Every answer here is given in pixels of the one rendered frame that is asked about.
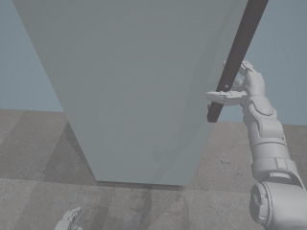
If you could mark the right robot hand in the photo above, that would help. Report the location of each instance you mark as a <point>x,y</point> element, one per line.
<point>252,85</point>

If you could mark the right robot forearm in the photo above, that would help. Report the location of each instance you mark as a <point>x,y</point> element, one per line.
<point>269,149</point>

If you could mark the fridge door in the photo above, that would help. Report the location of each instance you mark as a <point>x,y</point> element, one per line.
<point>131,77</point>

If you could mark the left robot hand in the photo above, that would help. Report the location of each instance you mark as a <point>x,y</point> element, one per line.
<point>68,218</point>

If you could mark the handle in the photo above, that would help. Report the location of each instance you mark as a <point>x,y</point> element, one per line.
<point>248,25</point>

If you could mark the robot right upper arm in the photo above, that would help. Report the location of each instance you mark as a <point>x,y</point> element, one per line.
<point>278,206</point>

